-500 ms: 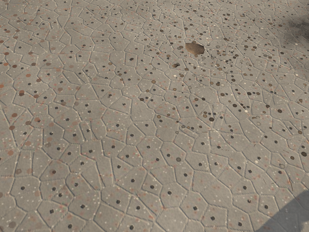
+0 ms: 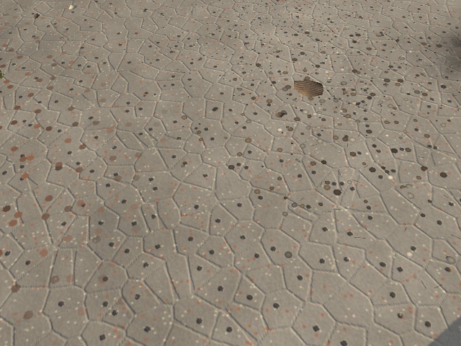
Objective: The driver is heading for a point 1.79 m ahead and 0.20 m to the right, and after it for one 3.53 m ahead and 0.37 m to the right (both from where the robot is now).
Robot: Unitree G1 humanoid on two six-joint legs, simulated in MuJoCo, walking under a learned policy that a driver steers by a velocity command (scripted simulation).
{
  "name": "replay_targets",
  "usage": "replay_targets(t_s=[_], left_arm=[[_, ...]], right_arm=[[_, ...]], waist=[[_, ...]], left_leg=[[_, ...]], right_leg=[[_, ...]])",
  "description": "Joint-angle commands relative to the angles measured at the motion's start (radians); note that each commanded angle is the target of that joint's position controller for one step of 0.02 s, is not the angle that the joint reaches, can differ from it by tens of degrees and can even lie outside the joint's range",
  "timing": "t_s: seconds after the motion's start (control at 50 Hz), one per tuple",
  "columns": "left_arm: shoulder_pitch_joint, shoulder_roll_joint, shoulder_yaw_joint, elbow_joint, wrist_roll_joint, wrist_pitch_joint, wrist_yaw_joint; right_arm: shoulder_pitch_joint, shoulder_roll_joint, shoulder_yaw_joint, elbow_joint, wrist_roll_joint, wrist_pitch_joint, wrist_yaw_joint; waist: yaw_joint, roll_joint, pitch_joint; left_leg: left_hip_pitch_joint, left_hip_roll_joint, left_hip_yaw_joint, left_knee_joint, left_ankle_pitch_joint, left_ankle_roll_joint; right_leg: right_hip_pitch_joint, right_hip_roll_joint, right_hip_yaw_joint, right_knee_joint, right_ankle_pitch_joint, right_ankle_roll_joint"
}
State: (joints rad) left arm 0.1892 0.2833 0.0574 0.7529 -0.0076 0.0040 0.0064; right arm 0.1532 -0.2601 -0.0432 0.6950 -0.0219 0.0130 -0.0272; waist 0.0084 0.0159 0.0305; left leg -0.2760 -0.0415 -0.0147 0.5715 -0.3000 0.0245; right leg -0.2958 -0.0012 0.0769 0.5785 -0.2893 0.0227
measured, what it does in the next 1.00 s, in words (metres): walks ahead: right foot, then left foot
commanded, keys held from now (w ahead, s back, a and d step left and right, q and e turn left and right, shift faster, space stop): e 0.38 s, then w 0.08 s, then w+q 0.30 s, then q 0.24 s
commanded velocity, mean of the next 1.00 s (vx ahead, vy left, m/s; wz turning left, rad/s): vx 0.15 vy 0.00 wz -0.10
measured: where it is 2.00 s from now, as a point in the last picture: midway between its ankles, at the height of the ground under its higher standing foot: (271, 340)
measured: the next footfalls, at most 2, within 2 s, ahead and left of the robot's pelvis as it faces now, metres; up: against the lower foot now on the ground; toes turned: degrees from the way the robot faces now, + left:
right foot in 0.38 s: +0.01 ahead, -0.16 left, +0.00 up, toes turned -15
left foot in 0.96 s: +0.32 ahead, +0.03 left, +0.00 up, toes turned -5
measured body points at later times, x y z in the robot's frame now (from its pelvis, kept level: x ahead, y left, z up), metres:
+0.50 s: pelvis -0.01 -0.06 +0.00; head +0.01 -0.10 +0.45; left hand +0.21 +0.16 -0.07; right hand +0.05 -0.38 -0.11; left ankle +0.01 +0.09 -0.66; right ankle -0.03 -0.15 -0.73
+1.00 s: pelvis +0.16 -0.05 -0.01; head +0.22 -0.05 +0.43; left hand +0.26 +0.23 -0.13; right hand +0.34 -0.33 -0.10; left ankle +0.28 +0.03 -0.73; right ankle -0.02 -0.15 -0.68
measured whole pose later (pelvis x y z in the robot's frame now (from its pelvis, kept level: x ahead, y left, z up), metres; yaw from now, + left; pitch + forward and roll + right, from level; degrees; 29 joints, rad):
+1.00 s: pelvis +0.16 -0.05 -0.01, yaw -5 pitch +3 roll -1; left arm 0.29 0.31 0.06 0.76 0.01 -0.04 0.02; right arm 0.12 -0.30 -0.07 0.63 0.00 -0.05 0.04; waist 0.05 0.01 0.05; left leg -0.52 -0.02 0.02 0.60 -0.11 0.07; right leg -0.19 -0.03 -0.07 0.91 -0.57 0.04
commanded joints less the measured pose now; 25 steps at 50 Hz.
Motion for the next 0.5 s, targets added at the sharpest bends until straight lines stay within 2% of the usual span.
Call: replay_targets(t_s=[0.02,0.04,0.06,0.08,0.1,0.12,0.14,0.16,0.18,0.24,0.26,0.3,0.34,0.36,0.38,0.4,0.42,0.44,0.46,0.48,0.5], left_arm=[[-0.061,0.169,0.043,-0.098,-0.005,-0.011,0.010],[-0.069,0.164,0.043,-0.111,-0.008,-0.006,0.013],[-0.077,0.152,0.041,-0.125,-0.011,-0.002,0.014],[-0.077,0.133,0.037,-0.137,-0.013,0.002,0.014],[-0.062,0.118,0.034,-0.147,-0.011,0.006,0.011],[-0.065,0.133,0.042,-0.154,-0.005,0.010,0.008],[-0.069,0.158,0.056,-0.156,-0.007,0.016,0.004],[-0.052,0.149,0.060,-0.149,-0.015,0.025,0.002],[-0.047,0.124,0.052,-0.147,-0.018,0.033,0.001],[-0.080,0.079,0.032,-0.170,-0.017,0.039,-0.014],[-0.089,0.075,0.029,-0.183,-0.019,0.039,-0.023],[-0.081,0.096,0.037,-0.196,-0.022,0.041,-0.035],[-0.019,0.104,0.049,-0.184,-0.018,0.048,-0.039],[0.023,0.127,0.062,-0.172,-0.012,0.050,-0.030],[0.063,0.219,0.090,-0.180,-0.013,0.046,-0.016],[0.081,0.316,0.100,-0.208,0.013,0.032,-0.009],[0.136,0.267,0.088,-0.195,0.027,0.005,-0.020],[0.121,0.226,0.071,-0.176,0.018,-0.015,-0.021],[0.087,0.183,0.059,-0.168,-0.001,-0.024,-0.017],[0.047,0.145,0.041,-0.165,-0.006,-0.027,-0.011],[0.030,0.135,0.032,-0.163,-0.001,-0.031,-0.005]], right_arm=[[0.021,-0.107,-0.053,-0.079,0.005,-0.005,-0.005],[0.034,-0.111,-0.059,-0.078,0.006,-0.006,-0.002],[0.049,-0.126,-0.067,-0.077,0.005,-0.006,0.000],[0.073,-0.147,-0.075,-0.074,0.004,-0.005,0.001],[0.084,-0.178,-0.083,-0.074,0.001,-0.007,0.002],[0.071,-0.170,-0.078,-0.089,-0.003,-0.015,-0.003],[0.072,-0.160,-0.071,-0.099,-0.006,-0.025,-0.007],[0.034,-0.159,-0.069,-0.105,0.000,-0.031,-0.011],[-0.003,-0.169,-0.073,-0.105,0.010,-0.033,-0.011],[-0.008,-0.193,-0.084,-0.095,0.013,-0.016,-0.015],[-0.003,-0.199,-0.087,-0.093,0.015,-0.010,-0.015],[0.021,-0.215,-0.094,-0.082,0.028,-0.004,-0.011],[0.011,-0.215,-0.094,-0.077,0.051,-0.004,-0.006],[0.051,-0.186,-0.087,-0.059,0.052,-0.009,-0.001],[0.083,-0.138,-0.075,-0.060,0.021,-0.012,0.005],[0.023,-0.094,-0.050,-0.129,-0.019,-0.016,0.004],[-0.045,-0.149,-0.066,-0.133,0.010,-0.024,0.003],[-0.054,-0.166,-0.071,-0.130,0.037,-0.028,0.010],[-0.048,-0.177,-0.077,-0.112,0.037,-0.031,0.011],[-0.038,-0.182,-0.080,-0.093,0.028,-0.032,0.010],[-0.017,-0.174,-0.078,-0.079,0.025,-0.035,0.015]], waist=[[-0.030,-0.165,-0.080],[-0.032,-0.126,-0.083],[-0.031,-0.058,-0.080],[-0.031,0.038,-0.078],[-0.025,0.154,-0.076],[-0.032,0.196,-0.086],[-0.035,0.121,-0.081],[-0.010,0.061,-0.075],[0.003,0.053,-0.055],[-0.023,0.109,-0.067],[-0.033,0.130,-0.084],[-0.039,0.152,-0.115],[-0.001,0.142,-0.130],[0.008,0.099,-0.135],[0.003,-0.100,-0.133],[0.009,-0.337,-0.152],[0.092,-0.201,-0.219],[0.064,-0.169,-0.156],[0.044,-0.135,-0.101],[0.027,-0.145,-0.062],[0.012,-0.168,-0.044]], left_leg=[[0.061,0.024,-0.007,0.001,0.062,0.016],[0.083,0.047,-0.019,-0.027,0.075,0.028],[0.105,0.091,-0.057,-0.078,0.088,0.051],[0.142,0.171,-0.144,-0.146,0.125,0.098],[0.167,0.318,-0.287,-0.220,0.232,0.181],[0.173,0.444,-0.381,-0.243,0.380,0.268],[0.167,0.481,-0.390,-0.244,0.486,0.309],[0.162,0.453,-0.316,-0.232,0.495,0.283],[0.153,0.405,-0.229,-0.235,0.462,0.239],[0.128,0.314,-0.047,-0.219,0.473,0.188],[0.132,0.310,-0.014,-0.208,0.484,0.184],[0.161,0.332,0.003,-0.175,0.484,0.173],[0.133,0.330,0.043,-0.098,0.412,0.125],[0.067,0.300,0.090,-0.012,0.314,0.069],[-0.138,0.215,0.177,0.219,0.061,-0.026],[-0.436,0.069,0.138,0.480,-0.412,-0.098],[-0.470,0.069,-0.024,0.621,-0.402,-0.090],[-0.514,0.098,-0.045,0.625,-0.299,-0.065],[-0.529,0.122,-0.041,0.586,-0.198,-0.048],[-0.523,0.134,-0.037,0.542,-0.108,-0.048],[-0.483,0.134,-0.028,0.523,-0.028,-0.051]], right_leg=[[-0.040,-0.140,0.237,-0.129,0.233,-0.137],[-0.071,-0.113,0.213,-0.093,0.208,-0.119],[-0.115,-0.070,0.162,-0.029,0.168,-0.090],[-0.184,-0.013,0.087,0.073,0.096,-0.051],[-0.247,0.030,0.006,0.197,-0.035,-0.020],[-0.299,0.006,-0.023,0.406,-0.294,0.002],[-0.336,-0.015,0.005,0.578,-0.350,0.013],[-0.344,-0.039,0.020,0.623,-0.316,0.019],[-0.345,-0.062,0.013,0.564,-0.255,0.025],[-0.229,-0.059,-0.077,0.382,-0.159,0.038],[-0.182,-0.050,-0.100,0.311,-0.148,0.035],[-0.116,-0.028,-0.135,0.187,-0.108,0.021],[0.006,0.011,-0.182,-0.012,0.039,-0.016],[0.116,0.034,-0.163,-0.107,0.125,-0.047],[0.284,-0.103,0.062,-0.166,0.435,-0.112],[0.353,-0.378,0.471,-0.198,0.561,-0.331],[0.325,-0.403,0.521,-0.265,0.284,-0.412],[0.299,-0.348,0.459,-0.303,-0.023,-0.360],[0.257,-0.299,0.410,-0.329,-0.249,-0.298],[0.226,-0.271,0.369,-0.356,-0.287,-0.262],[0.188,-0.241,0.323,-0.385,-0.269,-0.244]])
